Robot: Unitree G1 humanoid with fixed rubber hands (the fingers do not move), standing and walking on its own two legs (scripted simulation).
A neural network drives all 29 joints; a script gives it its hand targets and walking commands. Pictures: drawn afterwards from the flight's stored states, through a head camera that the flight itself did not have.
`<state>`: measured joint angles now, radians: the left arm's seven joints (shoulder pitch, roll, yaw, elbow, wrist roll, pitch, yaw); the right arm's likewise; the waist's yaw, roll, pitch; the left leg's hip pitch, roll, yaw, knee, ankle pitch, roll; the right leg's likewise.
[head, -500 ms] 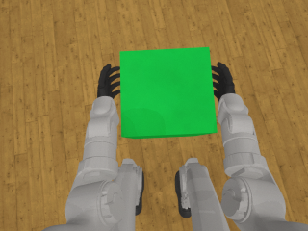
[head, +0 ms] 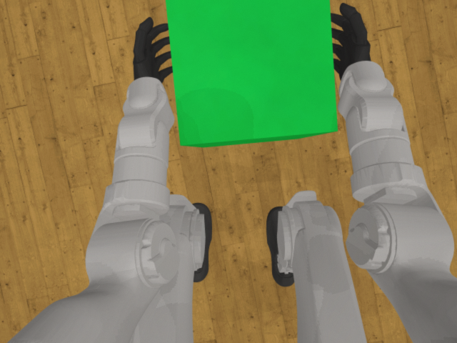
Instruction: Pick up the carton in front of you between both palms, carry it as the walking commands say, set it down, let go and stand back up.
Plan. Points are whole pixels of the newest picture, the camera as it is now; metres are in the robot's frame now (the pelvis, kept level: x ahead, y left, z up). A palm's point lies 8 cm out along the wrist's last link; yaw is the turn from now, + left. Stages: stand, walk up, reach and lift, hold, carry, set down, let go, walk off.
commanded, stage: set down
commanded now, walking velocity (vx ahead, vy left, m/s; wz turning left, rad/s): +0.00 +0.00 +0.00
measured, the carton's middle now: (248, 84) +0.51 -0.03 -0.20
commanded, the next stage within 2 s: none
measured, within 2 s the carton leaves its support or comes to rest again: rests again in 0.98 s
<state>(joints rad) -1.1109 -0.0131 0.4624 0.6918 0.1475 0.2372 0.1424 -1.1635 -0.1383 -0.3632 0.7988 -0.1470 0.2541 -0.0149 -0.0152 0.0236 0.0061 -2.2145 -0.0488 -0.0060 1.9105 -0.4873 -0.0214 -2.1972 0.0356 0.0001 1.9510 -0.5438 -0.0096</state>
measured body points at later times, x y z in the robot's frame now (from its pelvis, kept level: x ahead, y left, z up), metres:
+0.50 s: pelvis +0.00 +0.00 -0.06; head +0.35 -0.04 +0.23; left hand +0.54 +0.13 -0.21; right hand +0.53 -0.18 -0.23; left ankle +0.12 +0.12 -0.40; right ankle +0.10 -0.11 -0.40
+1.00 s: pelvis +0.00 +0.00 -0.07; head +0.35 -0.03 +0.20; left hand +0.54 +0.14 -0.23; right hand +0.53 -0.17 -0.24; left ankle +0.12 +0.12 -0.40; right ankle +0.10 -0.11 -0.40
